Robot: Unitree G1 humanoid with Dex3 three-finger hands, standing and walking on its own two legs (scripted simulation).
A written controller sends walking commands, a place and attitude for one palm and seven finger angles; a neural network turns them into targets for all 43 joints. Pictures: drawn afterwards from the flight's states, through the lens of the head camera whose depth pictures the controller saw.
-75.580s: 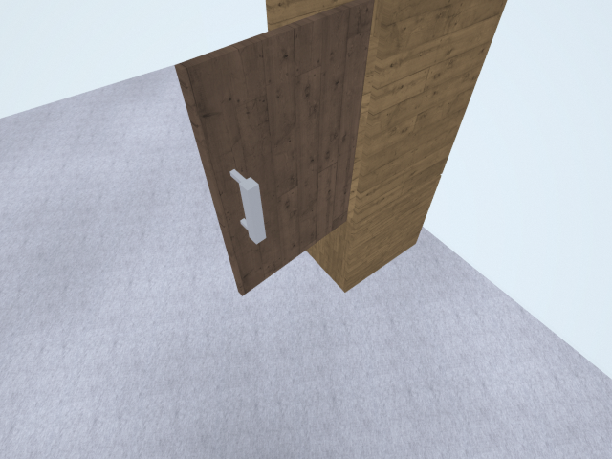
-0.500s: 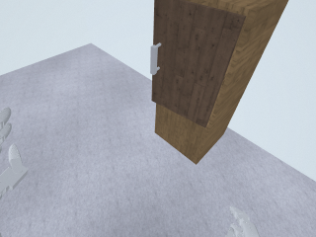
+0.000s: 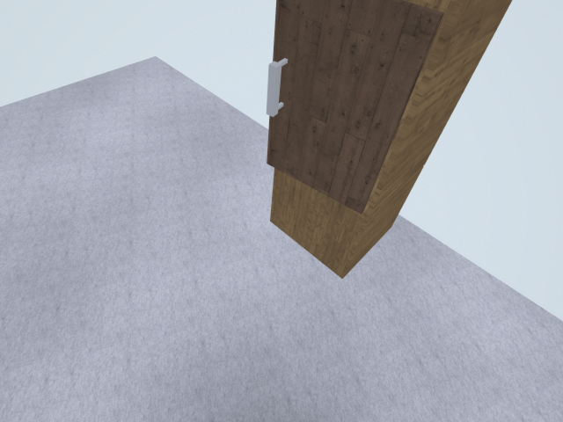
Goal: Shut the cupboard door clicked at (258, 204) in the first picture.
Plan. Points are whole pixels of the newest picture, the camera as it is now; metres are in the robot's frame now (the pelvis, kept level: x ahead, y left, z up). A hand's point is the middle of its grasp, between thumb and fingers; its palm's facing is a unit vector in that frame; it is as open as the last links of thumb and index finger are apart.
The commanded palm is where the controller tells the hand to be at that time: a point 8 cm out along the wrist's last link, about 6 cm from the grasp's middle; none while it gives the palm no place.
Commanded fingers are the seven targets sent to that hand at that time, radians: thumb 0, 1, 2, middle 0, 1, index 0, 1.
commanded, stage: let the arm hang, fingers relaxed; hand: left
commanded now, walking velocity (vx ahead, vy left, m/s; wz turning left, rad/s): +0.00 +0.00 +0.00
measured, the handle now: (278, 87) +0.93 +0.06 -0.02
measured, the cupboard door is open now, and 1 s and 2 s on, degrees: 8 8 8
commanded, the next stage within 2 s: look to check the result in 0.64 s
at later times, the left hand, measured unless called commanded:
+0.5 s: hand out of the picture +0.00 +0.19 -0.17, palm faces -0.02 -0.98 -0.21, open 7.4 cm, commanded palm none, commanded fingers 0.00 0.90 0.90 -0.20 -0.30 -0.20 -0.30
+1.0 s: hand out of the picture +0.02 +0.19 -0.17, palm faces -0.02 -0.97 -0.22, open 7.4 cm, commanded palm none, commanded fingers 0.00 0.90 0.90 -0.20 -0.30 -0.20 -0.30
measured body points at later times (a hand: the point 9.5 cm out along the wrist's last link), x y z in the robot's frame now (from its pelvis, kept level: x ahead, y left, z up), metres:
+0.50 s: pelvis +0.00 +0.00 +0.00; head -0.01 +0.00 +0.45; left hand +0.00 +0.24 -0.15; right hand +0.00 -0.23 -0.15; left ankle +0.06 +0.11 -0.74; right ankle -0.02 -0.14 -0.74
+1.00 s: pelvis +0.02 +0.00 +0.01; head +0.04 +0.00 +0.46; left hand +0.03 +0.24 -0.15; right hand +0.03 -0.24 -0.15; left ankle +0.06 +0.11 -0.74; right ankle -0.02 -0.14 -0.74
